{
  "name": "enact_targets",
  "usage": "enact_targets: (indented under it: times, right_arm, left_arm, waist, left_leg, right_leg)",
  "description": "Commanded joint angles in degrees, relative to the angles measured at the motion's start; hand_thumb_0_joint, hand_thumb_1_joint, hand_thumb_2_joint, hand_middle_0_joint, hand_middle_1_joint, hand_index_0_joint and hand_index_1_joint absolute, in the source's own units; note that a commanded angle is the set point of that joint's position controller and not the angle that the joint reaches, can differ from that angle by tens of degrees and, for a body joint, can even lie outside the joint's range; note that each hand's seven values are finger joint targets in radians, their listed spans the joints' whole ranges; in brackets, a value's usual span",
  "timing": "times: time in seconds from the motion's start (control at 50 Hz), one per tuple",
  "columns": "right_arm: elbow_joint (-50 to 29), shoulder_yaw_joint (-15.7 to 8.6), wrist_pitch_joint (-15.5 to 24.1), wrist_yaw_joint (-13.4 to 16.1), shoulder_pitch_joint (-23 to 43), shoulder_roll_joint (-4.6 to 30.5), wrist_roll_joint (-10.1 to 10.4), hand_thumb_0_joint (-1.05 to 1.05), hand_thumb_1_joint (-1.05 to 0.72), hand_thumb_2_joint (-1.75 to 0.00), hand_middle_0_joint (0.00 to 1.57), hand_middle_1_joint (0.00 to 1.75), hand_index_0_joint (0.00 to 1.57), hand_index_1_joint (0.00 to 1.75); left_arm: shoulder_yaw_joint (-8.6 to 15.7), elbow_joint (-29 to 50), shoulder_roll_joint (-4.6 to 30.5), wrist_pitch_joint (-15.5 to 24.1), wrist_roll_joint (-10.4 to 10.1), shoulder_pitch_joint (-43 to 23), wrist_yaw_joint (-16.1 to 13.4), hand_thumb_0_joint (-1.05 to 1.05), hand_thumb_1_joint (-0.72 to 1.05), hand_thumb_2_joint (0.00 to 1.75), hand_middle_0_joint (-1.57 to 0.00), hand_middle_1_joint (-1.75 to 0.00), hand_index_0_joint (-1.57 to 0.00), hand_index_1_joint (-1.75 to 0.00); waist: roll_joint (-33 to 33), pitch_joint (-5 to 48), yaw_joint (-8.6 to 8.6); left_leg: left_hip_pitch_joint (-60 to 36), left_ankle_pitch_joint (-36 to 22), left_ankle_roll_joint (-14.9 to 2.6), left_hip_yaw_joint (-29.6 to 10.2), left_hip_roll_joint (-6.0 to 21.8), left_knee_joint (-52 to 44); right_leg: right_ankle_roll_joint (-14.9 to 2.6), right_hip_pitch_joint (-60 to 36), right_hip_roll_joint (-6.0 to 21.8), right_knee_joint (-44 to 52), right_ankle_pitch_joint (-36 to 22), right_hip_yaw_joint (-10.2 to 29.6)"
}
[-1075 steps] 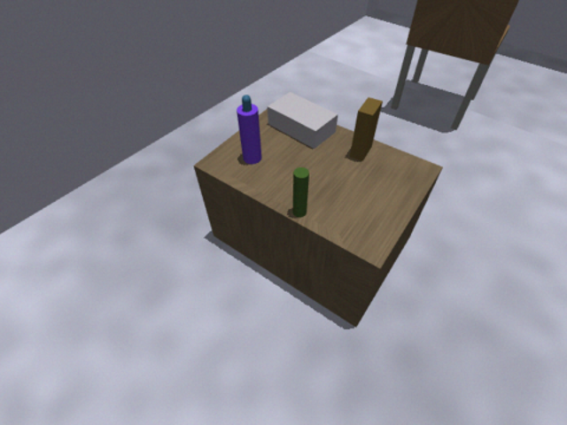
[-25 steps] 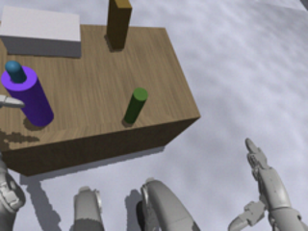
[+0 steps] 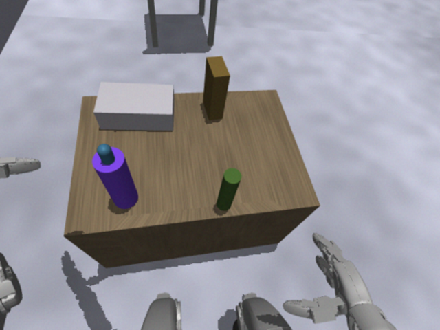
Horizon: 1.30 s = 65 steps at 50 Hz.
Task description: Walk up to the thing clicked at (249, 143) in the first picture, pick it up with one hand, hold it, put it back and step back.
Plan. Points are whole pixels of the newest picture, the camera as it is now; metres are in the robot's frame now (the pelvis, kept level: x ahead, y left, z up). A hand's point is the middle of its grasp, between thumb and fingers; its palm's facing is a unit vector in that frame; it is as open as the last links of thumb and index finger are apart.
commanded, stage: home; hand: left
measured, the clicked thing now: (116, 176) +0.47 +0.22 -0.14
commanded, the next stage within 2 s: none
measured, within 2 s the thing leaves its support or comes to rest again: neither
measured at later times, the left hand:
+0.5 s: hand (94, 271) +0.23 +0.20 -0.02, palm faces +0.21 -0.94 -0.27, open 16.5 cm
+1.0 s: hand (122, 311) +0.17 +0.15 -0.02, palm faces +0.13 -0.96 -0.23, open 17.1 cm
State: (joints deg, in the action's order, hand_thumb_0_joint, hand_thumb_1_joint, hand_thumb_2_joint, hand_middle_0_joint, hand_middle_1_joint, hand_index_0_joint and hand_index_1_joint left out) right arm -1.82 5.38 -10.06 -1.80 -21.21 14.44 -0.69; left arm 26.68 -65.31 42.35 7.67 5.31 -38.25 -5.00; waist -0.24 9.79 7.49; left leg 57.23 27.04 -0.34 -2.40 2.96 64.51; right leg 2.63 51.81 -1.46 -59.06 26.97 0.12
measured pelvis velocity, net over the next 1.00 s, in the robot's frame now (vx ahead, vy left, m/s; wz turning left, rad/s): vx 0.00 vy -0.03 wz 0.03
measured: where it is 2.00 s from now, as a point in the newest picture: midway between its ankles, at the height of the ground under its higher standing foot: outside the picture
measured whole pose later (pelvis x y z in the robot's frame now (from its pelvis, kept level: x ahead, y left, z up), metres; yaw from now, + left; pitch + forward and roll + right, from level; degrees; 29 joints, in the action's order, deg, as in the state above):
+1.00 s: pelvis +0.00 -0.03 +0.02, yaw +2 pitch +9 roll +0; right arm 1.9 0.6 -6.6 5.4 -26.6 12.0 1.7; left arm -0.8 -5.2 11.7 -1.3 -2.0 25.8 -5.1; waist -0.3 6.6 0.1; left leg 39.4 24.5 1.4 -0.7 1.4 55.2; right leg 1.0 37.2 0.4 -56.1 27.6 1.4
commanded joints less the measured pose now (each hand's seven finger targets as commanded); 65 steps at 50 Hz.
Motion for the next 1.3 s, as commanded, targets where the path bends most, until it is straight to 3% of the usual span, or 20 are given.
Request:
enact_targets:
  times: [0.0,0.02,0.08,0.14,0.16,0.18,0.2,0.26,0.38,0.44,0.48,0.6,0.68,0.78,0.86,0.92,1.06,1.12,1.22,1.28]
  right_arm:
    - [-8.0,-9.2,2.7,1.7,-9.6,11.1,1.2,0.0,-0.66,-0.78,0.18,0.27,0.18,0.27]
    - [-4.3,-10.9,2.5,1.8,-10.5,11.4,2.0,0.0,-0.72,-0.8,0.18,0.27,0.18,0.27]
    - [-0.4,-10.1,3.2,1.3,-7.1,8.9,3.5,0.0,-0.83,-0.86,0.19,0.29,0.19,0.29]
    - [-3.0,-6.9,4.6,1.3,-4.0,5.7,4.5,0.0,-0.89,-0.9,0.2,0.3,0.2,0.3]
    - [-5.3,-6.0,5.1,1.5,-2.9,4.8,4.5,0.0,-0.89,-0.9,0.2,0.3,0.2,0.3]
    - [-5.4,-5.0,5.4,1.8,-1.3,3.9,4.5,0.0,-0.89,-0.9,0.2,0.3,0.2,0.3]
    - [-8.3,-5.0,5.8,2.3,0.9,4.2,4.5,0.0,-0.88,-0.9,0.2,0.3,0.2,0.3]
    - [-6.2,-7.3,6.2,4.4,1.8,6.4,3.8,0.0,-0.89,-0.9,0.2,0.3,0.2,0.3]
    - [-1.5,-6.8,6.0,6.5,-2.1,3.7,3.2,0.0,-0.89,-0.9,0.2,0.3,0.2,0.3]
    - [-1.8,-6.7,5.9,6.8,-3.7,3.5,3.0,0.0,-0.88,-0.89,0.2,0.3,0.2,0.3]
    - [-2.4,-7.7,6.0,7.0,-3.4,4.0,3.0,0.0,-0.88,-0.89,0.2,0.3,0.2,0.3]
    - [-3.5,-9.3,6.3,7.5,-2.8,4.2,3.0,0.0,-0.89,-0.9,0.2,0.3,0.2,0.3]
    - [-5.3,-8.9,6.5,7.8,-3.8,3.2,2.9,0.0,-0.89,-0.9,0.2,0.3,0.2,0.3]
    - [-7.2,-6.8,6.8,8.0,-3.9,1.7,2.3,0.0,-0.89,-0.9,0.2,0.3,0.2,0.3]
    - [-7.6,-7.5,7.0,8.0,-2.2,2.7,2.2,0.0,-0.89,-0.9,0.2,0.3,0.2,0.3]
    - [-7.9,-8.1,6.9,8.0,-1.9,3.3,2.3,0.0,-0.89,-0.9,0.2,0.3,0.2,0.3]
    - [-7.6,-8.6,6.3,8.0,-3.8,2.8,2.5,0.0,-0.89,-0.9,0.2,0.3,0.2,0.3]
    - [-7.8,-8.8,6.6,8.0,-3.9,2.8,2.4,0.0,-0.89,-0.9,0.2,0.3,0.2,0.3]
    - [-7.4,-8.4,6.7,7.9,-5.0,2.9,2.3,0.0,-0.9,-0.9,0.2,0.3,0.2,0.3]
    - [-8.4,-9.1,6.8,8.0,-3.7,3.4,2.3,0.0,-0.9,-0.9,0.2,0.3,0.2,0.3]
  left_arm:
    - [-4.3,9.8,5.8,-0.4,-1.7,-2.6,0.7,0.0,-0.38,0.15,-0.07,-0.08,-0.07,-0.08]
    - [-4.7,13.4,5.3,-1.4,-2.4,0.1,1.0,0.0,-0.39,0.15,-0.07,-0.08,-0.07,-0.08]
    - [-8.0,21.0,-0.1,-4.3,-4.1,2.4,2.0,0.0,-0.4,0.14,-0.07,-0.08,-0.06,-0.08]
    - [-10.0,31.4,-4.1,-5.3,-5.3,10.3,2.0,0.0,-0.39,0.15,-0.07,-0.08,-0.07,-0.08]
    - [-9.7,38.6,-4.2,-5.1,-5.7,10.7,1.9,0.0,-0.36,0.17,-0.07,-0.08,-0.07,-0.08]
    - [-11.3,39.0,-6.3,-5.3,-5.8,13.1,1.5,0.0,-0.33,0.18,-0.07,-0.09,-0.07,-0.09]
    - [-10.5,46.6,-5.2,-4.8,-6.2,13.6,0.9,0.0,-0.33,0.18,-0.07,-0.09,-0.07,-0.09]
    - [-9.2,55.0,-5.5,-4.7,-6.9,26.4,-1.4,0.0,-0.35,0.17,-0.07,-0.09,-0.07,-0.09]
    - [-15.2,62.9,-16.1,-5.2,-7.6,43.1,-2.4,0.0,-0.43,0.13,-0.07,-0.08,-0.07,-0.08]
    - [-20.5,65.5,-21.9,-6.2,-7.9,51.7,-1.7,0.0,-0.44,0.12,-0.07,-0.08,-0.07,-0.08]
    - [-23.8,65.1,-24.9,-6.8,-8.0,56.3,-1.2,0.0,-0.45,0.12,-0.07,-0.07,-0.07,-0.07]
    - [-23.4,68.6,-23.7,-6.7,-7.5,58.0,-0.4,0.0,-0.5,0.09,-0.06,-0.06,-0.06,-0.06]
    - [-21.4,74.6,-21.1,-5.8,-7.4,56.5,-0.6,0.0,-0.5,0.09,-0.06,-0.07,-0.06,-0.07]
    - [-24.3,69.3,-25.2,-5.9,-7.1,62.1,-0.6,0.0,-0.5,0.09,-0.06,-0.06,-0.06,-0.06]
    - [-25.5,68.6,-26.2,-6.0,-7.1,64.3,-0.6,0.0,-0.48,0.1,-0.06,-0.07,-0.06,-0.07]
    - [-23.9,69.7,-24.6,-5.7,-7.2,64.5,-0.9,0.0,-0.48,0.1,-0.06,-0.07,-0.06,-0.07]
    - [-23.0,72.6,-23.5,-4.9,-7.2,61.3,-1.2,0.0,-0.48,0.1,-0.06,-0.07,-0.06,-0.07]
    - [-24.8,70.7,-25.7,-5.1,-7.1,62.7,-1.2,0.0,-0.47,0.1,-0.06,-0.07,-0.06,-0.07]
    - [-24.3,74.7,-24.0,-5.1,-7.0,61.7,-1.5,0.0,-0.45,0.11,-0.06,-0.07,-0.06,-0.07]
    - [-25.1,69.5,-26.3,-5.8,-7.0,65.7,-1.5,0.0,-0.46,0.11,-0.06,-0.07,-0.06,-0.07]
  waist:
    - [-6.5,18.9,0.18]
    - [-7.3,16.8,-0.38]
    - [-6.7,11.9,-1.19]
    - [-7.2,11.0,-4.02]
    - [-8.3,15.0,-5.04]
    - [-8.9,13.0,-5.39]
    - [-9.1,15.2,-6.71]
    - [-8.8,14.4,-8.54]
    - [-7.5,12.2,-7.63]
    - [-4.3,10.6,-6.66]
    - [-0.8,5.7,-5.78]
    - [3.0,-0.4,-5.81]
    - [0.4,2.2,-6.52]
    - [1.1,3.2,-7.17]
    - [1.9,0.9,-7.62]
    - [2.0,0.2,-8.36]
    - [0.5,0.3,-7.54]
    - [0.1,0.0,-7.12]
    - [-2.2,3.1,-7.64]
    - [0.0,1.4,-7.87]
  left_leg:
    - [-27.9,-22.4,1.23,1.0,-0.4,-13.3]
    - [-28.3,-22.7,1.26,1.0,-0.5,-14.1]
    - [-27.7,-21.3,1.34,0.6,-0.3,-15.9]
    - [-27.3,-16.9,1.12,1.1,-0.9,-18.5]
    - [-29.2,-17.8,1.21,1.5,-1.1,-18.9]
    - [-29.1,-16.3,1.38,1.5,-1.3,-19.6]
    - [-30.0,-16.8,1.46,1.9,-1.5,-20.0]
    - [-30.1,-19.1,1.43,2.7,-1.9,-19.6]
    - [-30.0,-18.7,0.82,3.4,-2.0,-18.9]
    - [-30.4,-20.0,0.58,3.6,-2.0,-18.4]
    - [-28.6,-18.0,0.31,3.8,-2.0,-18.4]
    - [-25.0,-10.1,-0.5,4.8,-2.8,-18.3]
    - [-25.9,-9.3,-0.45,5.1,-3.0,-18.0]
    - [-25.1,-10.2,-0.51,5.4,-3.3,-16.6]
    - [-23.5,-5.9,-0.43,5.2,-3.2,-17.3]
    - [-22.2,-4.2,-0.35,5.0,-3.1,-17.9]
    - [-23.0,-3.7,-0.08,4.7,-2.7,-19.0]
    - [-23.5,-2.7,0.08,4.2,-2.5,-19.5]
    - [-24.7,-7.3,0.37,4.0,-2.4,-18.7]
    - [-23.7,-7.9,0.35,4.0,-2.3,-18.4]
  right_leg:
    - [-3.79,-9.4,-1.9,9.2,-17.5,-3.7]
    - [-3.79,-8.8,-1.8,9.9,-17.8,-3.8]
    - [-4.01,-6.9,-1.7,10.8,-16.0,-4.1]
    - [-4.22,-11.2,-1.0,12.3,-13.2,-3.7]
    - [-4.2,-13.8,-0.7,12.7,-14.2,-3.3]
    - [-4.16,-14.6,-0.5,12.9,-13.0,-3.4]
    - [-4.07,-17.3,-0.3,13.2,-13.4,-3.1]
    - [-3.67,-21.5,0.3,13.4,-16.2,-2.2]
    - [-3.35,-22.3,0.9,13.1,-17.8,-1.2]
    - [-2.91,-21.5,0.7,13.2,-19.6,-1.5]
    - [-2.42,-19.5,0.7,14.0,-18.0,-1.9]
    - [-1.57,-15.9,1.5,15.5,-10.6,-0.9]
    - [-1.86,-16.9,1.9,15.1,-9.5,-0.2]
    - [-1.72,-18.1,2.2,14.7,-10.5,0.3]
    - [-1.9,-16.3,2.3,15.6,-4.6,0.5]
    - [-2.19,-15.7,2.0,15.5,-2.4,-0.1]
    - [-2.6,-14.4,1.1,13.7,-2.6,-1.1]
    - [-2.61,-13.9,0.8,13.1,-2.1,-1.5]
    - [-2.89,-15.4,0.9,11.7,-6.1,-1.8]
    - [-2.76,-15.4,0.7,12.0,-6.4,-1.9]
